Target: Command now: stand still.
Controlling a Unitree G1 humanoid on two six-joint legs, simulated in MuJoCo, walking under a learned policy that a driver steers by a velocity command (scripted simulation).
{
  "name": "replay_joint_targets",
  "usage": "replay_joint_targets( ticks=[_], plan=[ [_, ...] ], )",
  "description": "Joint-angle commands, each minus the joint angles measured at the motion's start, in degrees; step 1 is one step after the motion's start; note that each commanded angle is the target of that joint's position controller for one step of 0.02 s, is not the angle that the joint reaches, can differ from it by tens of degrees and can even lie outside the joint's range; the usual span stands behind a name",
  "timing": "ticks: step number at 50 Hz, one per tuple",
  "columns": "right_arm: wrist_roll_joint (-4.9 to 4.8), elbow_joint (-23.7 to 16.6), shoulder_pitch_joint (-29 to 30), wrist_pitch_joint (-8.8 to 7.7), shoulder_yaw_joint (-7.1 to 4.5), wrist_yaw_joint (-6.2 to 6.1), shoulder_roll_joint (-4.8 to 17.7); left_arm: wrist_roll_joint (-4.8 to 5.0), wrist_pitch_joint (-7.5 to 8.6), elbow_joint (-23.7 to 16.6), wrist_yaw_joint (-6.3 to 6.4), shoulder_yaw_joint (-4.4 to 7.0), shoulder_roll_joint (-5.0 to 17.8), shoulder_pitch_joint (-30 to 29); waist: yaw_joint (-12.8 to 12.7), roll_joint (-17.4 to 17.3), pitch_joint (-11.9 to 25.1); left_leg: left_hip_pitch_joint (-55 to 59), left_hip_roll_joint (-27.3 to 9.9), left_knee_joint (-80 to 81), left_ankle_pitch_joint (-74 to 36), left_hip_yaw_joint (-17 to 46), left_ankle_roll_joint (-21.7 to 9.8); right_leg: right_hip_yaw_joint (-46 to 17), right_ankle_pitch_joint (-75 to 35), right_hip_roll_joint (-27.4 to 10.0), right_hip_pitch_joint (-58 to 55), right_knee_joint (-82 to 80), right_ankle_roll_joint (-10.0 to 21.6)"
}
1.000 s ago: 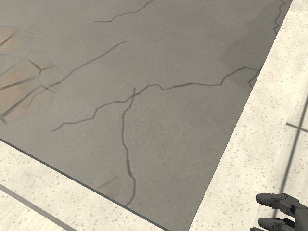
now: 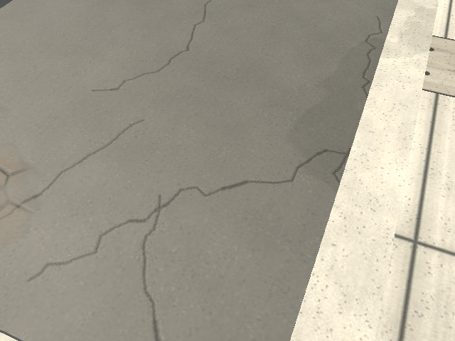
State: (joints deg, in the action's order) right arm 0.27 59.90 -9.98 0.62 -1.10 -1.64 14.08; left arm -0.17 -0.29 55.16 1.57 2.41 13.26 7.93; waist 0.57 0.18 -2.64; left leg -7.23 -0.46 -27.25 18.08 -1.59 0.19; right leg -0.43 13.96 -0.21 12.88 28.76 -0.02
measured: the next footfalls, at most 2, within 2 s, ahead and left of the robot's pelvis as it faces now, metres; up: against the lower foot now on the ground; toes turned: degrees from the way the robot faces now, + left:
left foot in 1.62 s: +0.46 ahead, +0.08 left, +0.04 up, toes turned +4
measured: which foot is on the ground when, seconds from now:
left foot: down 0.00-1.00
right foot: down 0.00-1.00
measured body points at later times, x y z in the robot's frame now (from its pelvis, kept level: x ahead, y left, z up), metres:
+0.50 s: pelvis -0.01 +0.00 +0.00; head +0.00 +0.00 +0.45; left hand +0.04 +0.26 -0.15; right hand +0.00 -0.24 -0.15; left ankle -0.04 +0.12 -0.74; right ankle +0.02 -0.12 -0.74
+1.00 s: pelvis +0.00 +0.00 +0.00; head +0.00 +0.00 +0.45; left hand +0.02 +0.25 -0.16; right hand -0.03 -0.23 -0.16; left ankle -0.04 +0.12 -0.74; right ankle +0.01 -0.12 -0.73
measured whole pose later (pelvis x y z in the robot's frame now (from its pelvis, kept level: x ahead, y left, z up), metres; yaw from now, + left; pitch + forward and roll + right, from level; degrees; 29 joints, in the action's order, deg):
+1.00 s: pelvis +0.00 +0.00 +0.00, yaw -1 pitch -1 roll +0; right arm -0.8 63.7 -20.0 -1.0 -0.9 -2.5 10.6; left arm 0.6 0.0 64.9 2.3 1.7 11.3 13.6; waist 0.4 0.0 -0.2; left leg -8.9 -0.1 -28.7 20.1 -2.0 -1.1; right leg -0.3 21.5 -0.3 16.3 34.4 1.3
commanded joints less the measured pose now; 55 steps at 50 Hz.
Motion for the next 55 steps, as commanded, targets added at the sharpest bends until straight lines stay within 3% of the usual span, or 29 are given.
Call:
replay_joint_targets(
  ticks=[1,17,44,45,46,48,50,51,53,55],
  plan=[
    [0.05,-0.7,-1.2,-0.55,-0.89,-0.29,5.9,0.01,0.35,-1.1,0.32,1.27,6.3,-0.6,-0.1,0.2,2.4,-3.7,-1.8,4.9,-10.4,1.6,-0.8,-2.0,-14.8,-2.3,-4.3,-3.5,1.6],
    [0.16,2.6,-5.1,-1.22,-0.06,-0.54,3.8,0.13,-0.02,4.8,0.73,0.74,5.3,0.8,-0.4,-0.1,0.2,-5.8,-1.5,6.8,-5.0,1.3,-0.9,-1.5,-8.2,-1.6,-2.9,-5.4,1.2],
    [-0.08,3.5,-11.6,-1.73,0.3,-0.62,1.3,0.37,-0.05,8.2,1.09,-0.18,3.6,5.0,-0.6,-0.3,-0.4,-6.5,-1.4,7.2,-6.6,1.3,-1.4,-1.4,-8.8,-1.4,-2.0,-5.5,1.2],
    [-0.1,4.1,-12.8,-1.66,0.37,-0.69,0.8,0.34,-0.11,8.8,1.12,-0.35,2.9,6.0,-0.6,-0.6,1.0,-5.9,-1.0,7.7,-1.2,1.0,-1.7,-0.6,-3.6,-0.7,-2.6,-5.3,1.2],
    [-0.45,4.2,-13.3,-1.49,-0.01,-0.88,1.7,0.59,-0.18,8.9,1.21,-0.22,3.0,6.2,-0.4,-1.4,0.1,-6.6,-0.8,8.2,7.3,1.4,-2.5,1.0,4.5,0.9,-1.1,-3.5,1.4],
    [-1.18,3.1,-13.5,-1.43,-1.07,-1.25,4.6,0.86,0.32,8.1,1.2,0.14,3.5,5.1,0.5,-4.5,-3.8,-8.5,-4.7,11.3,25.0,7.6,-6.1,3.3,17.8,2.9,6.6,2.3,2.1],
    [-1.8,3.0,-16.0,-2.36,-2.64,-1.12,8.4,0.92,2.1,6.2,0.3,-0.32,1.3,2.3,1.9,-10.7,-6.7,-7.1,-15.9,18.1,31.9,22.0,-12.1,4.3,11.5,1.2,13.9,14.6,2.5],
    [-1.66,2.6,-15.8,-2.91,-2.95,-1.06,8.4,1.21,2.95,5.5,-0.27,-0.23,1.6,1.3,1.9,-10.2,-8.3,-7.0,-19.6,19.9,30.1,26.2,-14.2,2.5,11.0,-1.3,17.3,19.4,3.2],
    [-1.44,1.3,-14.1,-3.88,-2.92,-0.67,7.0,2.14,4.13,4.2,-1.06,0.03,2.1,0.6,0.9,-8.8,-9.0,-3.4,-20.4,19.5,23.5,25.8,-13.6,-0.1,15.7,-4.4,22.3,21.0,4.6],
    [-2.36,-0.1,-11.1,-4.07,-2.97,-0.27,6.7,2.39,5.19,4.4,-1.5,0.32,2.2,2.2,-1.1,-6.9,-7.3,-5.1,-15.5,16.7,15.5,17.1,-10.0,2.5,12.2,-3.4,13.4,8.5,5.3]
  ],
)
Keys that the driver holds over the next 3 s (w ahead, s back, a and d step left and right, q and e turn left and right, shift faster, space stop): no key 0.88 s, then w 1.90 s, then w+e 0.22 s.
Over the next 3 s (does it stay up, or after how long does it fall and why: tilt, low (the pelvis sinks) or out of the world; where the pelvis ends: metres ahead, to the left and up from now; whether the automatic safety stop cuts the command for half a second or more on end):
stays up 1.04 -0.01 0.04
